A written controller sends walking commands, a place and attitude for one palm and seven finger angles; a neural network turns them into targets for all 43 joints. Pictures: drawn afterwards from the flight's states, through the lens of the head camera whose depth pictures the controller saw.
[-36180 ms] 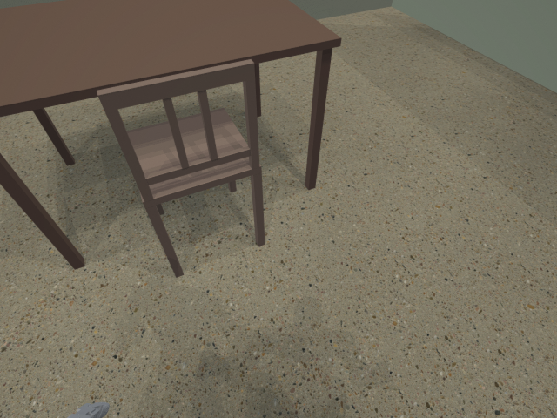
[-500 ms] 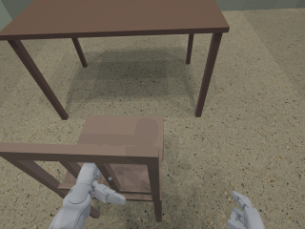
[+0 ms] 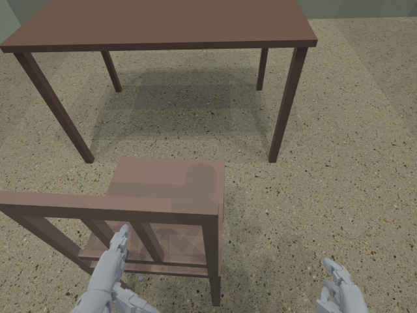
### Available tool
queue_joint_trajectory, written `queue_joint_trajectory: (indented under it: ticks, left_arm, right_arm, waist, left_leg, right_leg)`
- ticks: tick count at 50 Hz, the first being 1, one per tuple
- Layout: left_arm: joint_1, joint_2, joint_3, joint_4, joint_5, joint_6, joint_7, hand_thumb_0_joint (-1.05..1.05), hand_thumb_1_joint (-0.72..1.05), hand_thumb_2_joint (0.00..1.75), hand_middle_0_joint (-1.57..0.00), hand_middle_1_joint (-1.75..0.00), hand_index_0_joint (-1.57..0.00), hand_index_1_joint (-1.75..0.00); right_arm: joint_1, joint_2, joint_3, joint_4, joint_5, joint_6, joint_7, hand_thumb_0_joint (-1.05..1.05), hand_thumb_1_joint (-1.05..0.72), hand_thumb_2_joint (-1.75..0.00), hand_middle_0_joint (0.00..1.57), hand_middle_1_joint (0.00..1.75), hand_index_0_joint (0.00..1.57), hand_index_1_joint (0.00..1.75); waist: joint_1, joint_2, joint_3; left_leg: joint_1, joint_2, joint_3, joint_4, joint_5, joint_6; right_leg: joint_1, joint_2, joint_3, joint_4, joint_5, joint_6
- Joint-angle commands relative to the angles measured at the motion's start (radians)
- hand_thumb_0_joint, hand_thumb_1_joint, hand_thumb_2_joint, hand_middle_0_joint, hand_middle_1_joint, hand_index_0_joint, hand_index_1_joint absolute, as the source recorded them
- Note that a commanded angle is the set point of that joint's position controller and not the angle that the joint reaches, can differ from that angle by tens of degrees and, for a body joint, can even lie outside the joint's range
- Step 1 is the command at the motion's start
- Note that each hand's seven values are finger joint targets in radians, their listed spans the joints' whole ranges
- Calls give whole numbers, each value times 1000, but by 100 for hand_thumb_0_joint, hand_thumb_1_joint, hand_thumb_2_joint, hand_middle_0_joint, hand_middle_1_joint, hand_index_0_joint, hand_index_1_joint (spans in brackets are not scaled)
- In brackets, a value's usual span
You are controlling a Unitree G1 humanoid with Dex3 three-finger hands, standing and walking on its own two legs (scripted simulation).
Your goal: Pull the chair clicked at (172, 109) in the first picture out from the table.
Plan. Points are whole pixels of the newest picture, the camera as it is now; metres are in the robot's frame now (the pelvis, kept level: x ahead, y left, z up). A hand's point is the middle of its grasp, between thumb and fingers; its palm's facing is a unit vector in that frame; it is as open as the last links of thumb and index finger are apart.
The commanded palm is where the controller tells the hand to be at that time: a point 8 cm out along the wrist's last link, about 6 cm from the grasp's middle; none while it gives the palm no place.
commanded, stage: draw the fingers out of the gap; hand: left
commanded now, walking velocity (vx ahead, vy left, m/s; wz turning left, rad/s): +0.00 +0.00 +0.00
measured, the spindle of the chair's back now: (108, 237) +0.29 +0.23 -0.06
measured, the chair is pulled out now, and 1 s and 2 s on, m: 0.53 0.53 0.53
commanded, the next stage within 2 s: draw the hand back to the body in 0.46 s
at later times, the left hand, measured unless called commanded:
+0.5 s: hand out of the picture +0.13 +0.14 -0.02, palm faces -0.04 -0.99 -0.17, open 17.5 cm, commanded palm +0.11 +0.19 +0.00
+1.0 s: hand (94, 307) +0.14 +0.17 +0.06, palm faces +0.01 -1.00 -0.09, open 17.5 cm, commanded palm +0.10 +0.24 +0.08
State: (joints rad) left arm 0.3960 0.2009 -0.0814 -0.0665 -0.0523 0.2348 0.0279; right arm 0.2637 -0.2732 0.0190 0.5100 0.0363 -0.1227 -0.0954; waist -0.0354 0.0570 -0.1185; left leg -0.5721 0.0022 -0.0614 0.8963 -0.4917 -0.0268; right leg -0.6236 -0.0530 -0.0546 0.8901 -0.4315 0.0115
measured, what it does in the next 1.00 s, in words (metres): stands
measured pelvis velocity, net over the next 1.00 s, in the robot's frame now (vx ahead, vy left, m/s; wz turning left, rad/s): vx -0.02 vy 0.01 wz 0.00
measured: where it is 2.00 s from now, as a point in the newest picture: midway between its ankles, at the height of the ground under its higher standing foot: outside the picture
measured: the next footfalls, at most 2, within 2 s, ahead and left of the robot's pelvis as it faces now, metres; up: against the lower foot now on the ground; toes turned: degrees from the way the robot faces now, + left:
none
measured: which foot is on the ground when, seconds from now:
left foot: down 0.00-1.00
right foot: down 0.00-1.00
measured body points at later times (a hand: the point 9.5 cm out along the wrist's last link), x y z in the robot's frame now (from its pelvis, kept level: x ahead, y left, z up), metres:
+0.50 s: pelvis -0.01 +0.01 -0.01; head +0.01 +0.00 +0.44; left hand +0.13 +0.19 -0.01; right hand +0.18 -0.23 -0.07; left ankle -0.03 +0.14 -0.69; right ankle +0.01 -0.13 -0.69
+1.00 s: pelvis -0.02 +0.01 -0.03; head +0.00 +0.00 +0.42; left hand +0.13 +0.22 +0.07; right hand +0.17 -0.21 -0.10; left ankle -0.03 +0.14 -0.69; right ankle +0.01 -0.13 -0.69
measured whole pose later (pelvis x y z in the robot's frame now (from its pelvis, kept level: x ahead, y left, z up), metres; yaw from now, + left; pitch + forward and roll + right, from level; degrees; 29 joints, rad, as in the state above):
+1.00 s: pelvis -0.02 +0.01 -0.03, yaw +0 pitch +10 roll -2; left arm 0.71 0.24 0.06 -0.41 -0.23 -0.20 -0.15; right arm 0.21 -0.19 -0.01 0.51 0.07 -0.16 -0.09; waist 0.02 0.07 -0.13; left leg -0.71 0.00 -0.07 1.10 -0.56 -0.02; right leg -0.74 -0.05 -0.06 1.04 -0.47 0.02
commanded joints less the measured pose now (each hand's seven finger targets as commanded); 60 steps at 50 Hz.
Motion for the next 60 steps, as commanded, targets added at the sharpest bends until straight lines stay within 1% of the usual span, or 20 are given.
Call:
queue_joint_trajectory:
  ticks: [1, 3, 7, 11, 23, 29, 30, 32, 35, 38, 40, 42, 45, 46, 51, 54, 55, 56, 57, 60]
  left_arm:
    - [-7, 101, 62, -254, 11, -64, 15, 0, -55, 20, 0, 0, 0, 0]
    - [46, 80, 41, -278, 12, -67, 12, 0, -55, 20, 0, 0, 0, 0]
    - [108, 66, 17, -305, 15, -61, 10, 0, -55, 20, 0, 0, 0, 0]
    - [141, 91, 44, -338, 20, -63, 5, 0, -55, 20, 0, 0, 0, 0]
    - [332, 48, -20, -434, 40, -71, 3, 0, -55, 20, 0, 0, 0, 0]
    - [390, 65, -10, -490, 49, -80, 10, 0, -55, 20, 0, 0, 0, 0]
    - [319, -10, 16, -608, -75, -210, 0, 0, -55, 20, 0, 0, 0, 0]
    - [376, 52, 82, -570, -89, -311, -15, 0, -55, 20, 0, 0, 0, 0]
    - [406, 36, 85, -577, -109, -434, -46, 0, -55, 20, 0, 0, 0, 0]
    - [394, 36, 98, -524, -117, -552, -92, 0, -55, 20, 0, 0, 0, 0]
    - [380, 48, 107, -516, -132, -626, -145, 0, -55, 20, 0, 0, 0, 0]
    - [414, 81, 153, -505, -147, -615, -178, 0, -55, 20, 0, 0, 0, 0]
    - [381, 119, 217, -557, -183, -538, -185, 0, -55, 20, 0, 0, 0, 0]
    - [368, 137, 240, -566, -191, -517, -177, 0, -55, 20, 0, 0, 0, 0]
    - [305, 152, 287, -585, -232, -491, -163, 0, -48, 24, -1, -2, -1, -2]
    - [276, 150, 283, -571, -240, -484, -185, 0, -37, 29, -2, -4, -2, -4]
    - [331, 332, 362, -537, -58, -383, -25, 0, -33, 31, -3, -5, -3, -5]
    - [353, 256, 331, -561, -36, -332, 39, 0, -30, 32, -4, -5, -4, -5]
    - [335, 199, 270, -590, -20, -309, 72, 0, -26, 34, -4, -6, -4, -6]
    - [274, 215, 267, -589, 1, -276, 126, 0, -15, 39, -5, -8, -5, -8]
  right_arm:
    - [-78, -98, -46, -167, -4, -64, -17, 0, -90, -90, 20, 30, 20, 30]
    - [-87, -90, -43, -176, -4, -69, -16, 0, -90, -90, 20, 30, 20, 30]
    - [-96, -85, -42, -184, -4, -72, -21, 0, -90, -90, 20, 30, 20, 30]
    - [-103, -82, -44, -195, -5, -72, -27, 0, -90, -90, 20, 30, 20, 30]
    - [-108, -60, -50, -232, -4, -77, -30, 0, -90, -90, 20, 30, 20, 30]
    - [-102, -54, -55, -251, -2, -70, -33, 0, -90, -90, 20, 30, 20, 30]
    - [-92, -46, -55, -240, -1, -94, -33, 0, -90, -90, 20, 30, 20, 30]
    - [-83, -45, -68, -205, 0, -118, -31, 0, -90, -90, 20, 30, 20, 30]
    - [-89, -33, -74, -186, 9, -130, -8, 0, -90, -90, 20, 30, 20, 30]
    - [-115, -29, -87, -161, 11, -131, 12, 0, -90, -90, 20, 30, 20, 30]
    - [-130, -33, -93, -159, 12, -132, 25, 0, -90, -90, 20, 30, 20, 30]
    - [-148, -38, -94, -176, 22, -119, 28, 0, -90, -90, 20, 30, 20, 30]
    - [-157, -40, -88, -200, 35, -99, 8, 0, -90, -90, 20, 30, 20, 30]
    - [-164, -38, -83, -199, 37, -97, 1, 0, -90, -90, 20, 30, 20, 30]
    - [-149, -36, -69, -172, 41, -119, -22, 0, -90, -90, 20, 30, 20, 30]
    - [-146, -44, -60, -157, 43, -147, -24, 0, -90, -90, 20, 30, 20, 30]
    - [-132, -33, -57, -138, 19, -101, -39, 0, -90, -90, 20, 30, 20, 30]
    - [-137, -23, -49, -151, 17, -89, -41, 0, -90, -90, 20, 30, 20, 30]
    - [-133, -19, -37, -148, 14, -77, -39, 0, -90, -90, 20, 30, 20, 30]
    - [-162, -29, -32, -127, 7, -56, -47, 0, -90, -90, 20, 30, 20, 30]
  waist:
    - [-6, -72, -155]
    - [-3, -52, -143]
    - [-9, -81, -120]
    - [2, -64, -111]
    - [8, -58, -105]
    - [13, -52, -114]
    - [9, -109, -96]
    - [32, -58, -142]
    - [41, 12, -139]
    - [38, -36, -108]
    - [37, -58, -127]
    - [49, -31, -151]
    - [50, -47, -157]
    - [56, -17, -152]
    - [44, -78, -103]
    - [39, -51, -74]
    - [121, -2, -112]
    - [92, 10, -49]
    - [82, 22, -22]
    - [75, -26, 32]
  left_leg:
    - [19, -7, 35, -98, 290, 46]
    - [17, -8, 33, -98, 280, 44]
    - [-5, -8, 27, -88, 252, 46]
    - [-27, -10, 22, -84, 225, 46]
    - [-51, -9, 12, -59, 217, 46]
    - [-70, -11, 13, -43, 202, 47]
    - [-88, -20, 8, -7, 222, 39]
    - [-89, -19, 15, 10, 250, 33]
    - [-87, -15, 13, 19, 270, 20]
    - [-143, -5, 13, 50, 237, 20]
    - [-167, -1, 12, 69, 217, 21]
    - [-149, -2, 20, 45, 194, 26]
    - [-124, -3, 19, 7, 151, 33]
    - [-114, -4, 17, -3, 150, 35]
    - [-69, 2, 5, -46, 155, 38]
    - [-31, 3, 2, -82, 149, 36]
    - [18, 31, 6, -142, 154, 31]
    - [26, 25, 14, -158, 144, 28]
    - [53, 30, 10, -178, 153, 30]
    - [122, 38, 9, -221, 167, 37]
  right_leg:
    - [145, 1, -19, -126, 273, -20]
    - [132, -2, -25, -119, 252, -20]
    - [110, 2, -26, -118, 218, -18]
    - [95, 5, -25, -113, 173, -23]
    - [52, 9, -39, -77, 145, -25]
    - [35, 13, -34, -65, 125, -27]
    - [0, 23, -57, -46, 165, -26]
    - [15, 21, -45, -20, 188, -31]
    - [-14, 20, -48, 10, 174, -35]
    - [-49, 20, -40, 32, 152, -33]
    - [-57, 17, -29, 47, 132, -32]
    - [-12, 14, -21, 25, 107, -34]
    - [34, 16, -16, -24, 60, -28]
    - [51, 15, -12, -40, 52, -30]
    - [84, 21, -17, -107, 46, -23]
    - [96, 17, -21, -135, 40, -20]
    - [201, -8, 20, -183, 51, -49]
    - [204, -11, 9, -216, 55, -46]
    - [213, -15, -5, -224, 66, -47]
    - [244, -14, -19, -283, 83, -41]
